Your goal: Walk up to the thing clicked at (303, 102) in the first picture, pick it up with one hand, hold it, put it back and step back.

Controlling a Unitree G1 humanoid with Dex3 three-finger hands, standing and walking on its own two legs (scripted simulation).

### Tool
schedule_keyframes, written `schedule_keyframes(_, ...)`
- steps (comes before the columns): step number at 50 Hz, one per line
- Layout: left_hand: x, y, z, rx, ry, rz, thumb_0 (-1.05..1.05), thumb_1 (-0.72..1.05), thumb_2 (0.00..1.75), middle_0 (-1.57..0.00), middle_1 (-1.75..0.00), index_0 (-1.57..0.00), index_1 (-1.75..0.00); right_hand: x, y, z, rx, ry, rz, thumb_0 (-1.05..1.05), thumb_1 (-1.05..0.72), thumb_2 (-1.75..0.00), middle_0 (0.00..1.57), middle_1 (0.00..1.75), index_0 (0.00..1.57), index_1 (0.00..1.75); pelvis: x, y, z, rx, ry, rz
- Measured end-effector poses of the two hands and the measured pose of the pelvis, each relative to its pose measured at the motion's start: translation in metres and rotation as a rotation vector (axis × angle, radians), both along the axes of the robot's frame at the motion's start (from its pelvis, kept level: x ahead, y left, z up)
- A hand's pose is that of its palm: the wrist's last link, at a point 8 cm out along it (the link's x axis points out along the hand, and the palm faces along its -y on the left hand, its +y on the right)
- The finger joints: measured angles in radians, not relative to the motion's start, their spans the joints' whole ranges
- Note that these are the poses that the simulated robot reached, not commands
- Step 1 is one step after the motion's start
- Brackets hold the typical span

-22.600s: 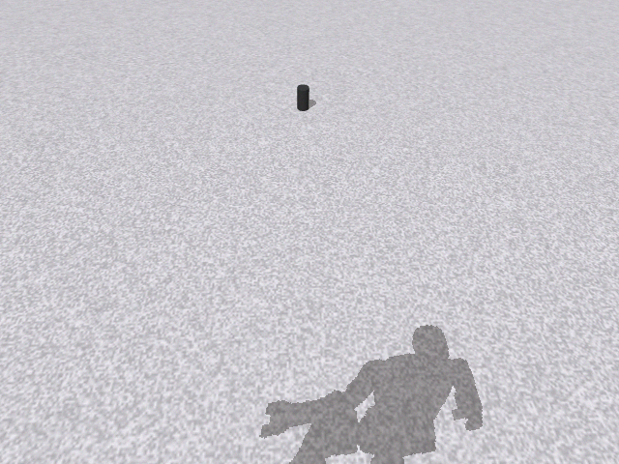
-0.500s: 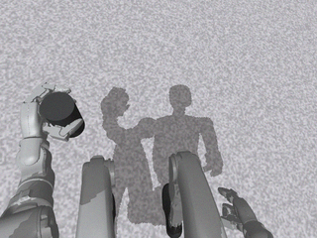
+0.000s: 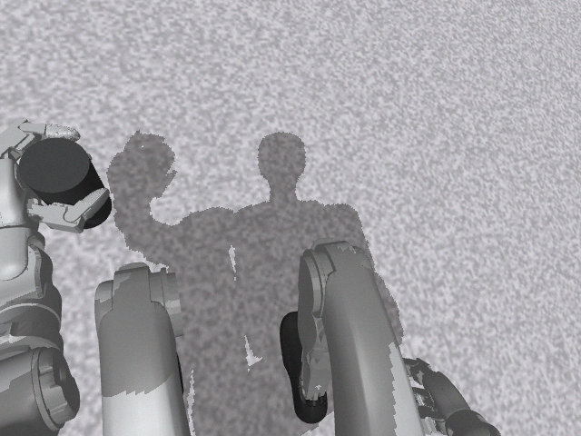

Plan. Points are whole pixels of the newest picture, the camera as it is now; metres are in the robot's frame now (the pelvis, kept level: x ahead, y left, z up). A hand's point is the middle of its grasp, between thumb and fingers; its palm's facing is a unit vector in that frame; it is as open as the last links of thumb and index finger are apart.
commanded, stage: crouch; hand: left
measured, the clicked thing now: (72, 188) +0.44 +0.23 -0.10
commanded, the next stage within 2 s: lower in 0.34 s
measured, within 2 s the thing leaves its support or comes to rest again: rests again in 1.46 s
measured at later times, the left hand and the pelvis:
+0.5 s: hand (80, 190) +0.45 +0.23 -0.13, palm faces +0.13 -0.99 -0.01, open 9.8 cm; pelvis +0.00 +0.00 -0.03, yaw -3 degrees
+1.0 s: hand (93, 202) +0.46 +0.23 -0.20, palm faces +0.16 -0.99 +0.00, open 9.8 cm; pelvis -0.01 +0.01 -0.04, yaw -6 degrees
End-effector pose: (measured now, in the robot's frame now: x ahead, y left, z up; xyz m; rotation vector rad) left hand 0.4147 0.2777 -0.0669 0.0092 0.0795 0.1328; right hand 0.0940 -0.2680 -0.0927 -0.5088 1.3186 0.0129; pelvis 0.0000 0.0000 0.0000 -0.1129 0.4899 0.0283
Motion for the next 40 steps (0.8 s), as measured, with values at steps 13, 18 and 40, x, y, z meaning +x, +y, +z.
schedule_keyframes(13,0.001,0.003,-0.038,-0.001,0.012,-0.003,-0.01,-0.38,1.13,-0.73,-1.01,-0.74,-1.02,0.002,-0.002,-0.009,-0.038,0.04,0.061,0.0,-0.9,-0.91,0.2,0.3,0.2,0.3,0.0,0.003,-0.019,-0.029,-0.039,-0.015)
schedule_keyframes(18,0.004,0.002,-0.049,0.002,0.011,-0.006,-0.01,-0.38,1.13,-0.73,-1.01,-0.74,-1.02,0.005,-0.002,-0.01,-0.049,0.051,0.086,0.0,-0.9,-0.91,0.2,0.3,0.2,0.3,0.0,0.004,-0.024,-0.039,-0.053,-0.021)
schedule_keyframes(40,0.007,-0.001,-0.11,-0.023,0.043,0.01,-0.01,-0.38,1.14,-0.74,-1.0,-0.75,-1.01,0.004,0.002,0.0,-0.134,0.125,0.222,0.0,-0.91,-0.91,0.21,0.3,0.2,0.3,-0.002,0.01,-0.038,-0.097,-0.133,-0.049)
